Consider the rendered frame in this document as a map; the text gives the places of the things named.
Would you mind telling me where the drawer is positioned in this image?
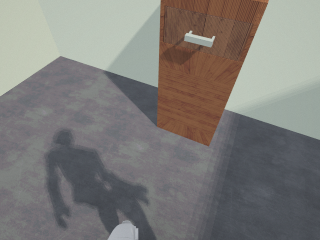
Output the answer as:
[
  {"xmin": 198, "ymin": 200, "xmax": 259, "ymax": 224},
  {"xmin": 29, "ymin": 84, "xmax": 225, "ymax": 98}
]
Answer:
[{"xmin": 164, "ymin": 6, "xmax": 253, "ymax": 61}]

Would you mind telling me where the cabinet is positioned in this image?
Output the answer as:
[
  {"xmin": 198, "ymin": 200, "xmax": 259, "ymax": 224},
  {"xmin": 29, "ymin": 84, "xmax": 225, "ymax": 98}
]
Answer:
[{"xmin": 157, "ymin": 0, "xmax": 269, "ymax": 147}]

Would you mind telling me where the left robot thigh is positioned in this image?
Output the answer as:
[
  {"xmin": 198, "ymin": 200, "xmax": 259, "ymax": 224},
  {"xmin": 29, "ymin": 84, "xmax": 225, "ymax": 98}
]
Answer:
[{"xmin": 108, "ymin": 223, "xmax": 139, "ymax": 240}]

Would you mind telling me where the robot left shin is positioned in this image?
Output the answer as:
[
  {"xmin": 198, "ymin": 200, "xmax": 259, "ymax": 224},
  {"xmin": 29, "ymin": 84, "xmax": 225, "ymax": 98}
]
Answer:
[{"xmin": 122, "ymin": 220, "xmax": 132, "ymax": 224}]

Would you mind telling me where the handle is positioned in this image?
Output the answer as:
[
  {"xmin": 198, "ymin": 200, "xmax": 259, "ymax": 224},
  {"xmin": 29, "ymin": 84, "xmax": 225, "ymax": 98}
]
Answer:
[{"xmin": 184, "ymin": 31, "xmax": 215, "ymax": 48}]

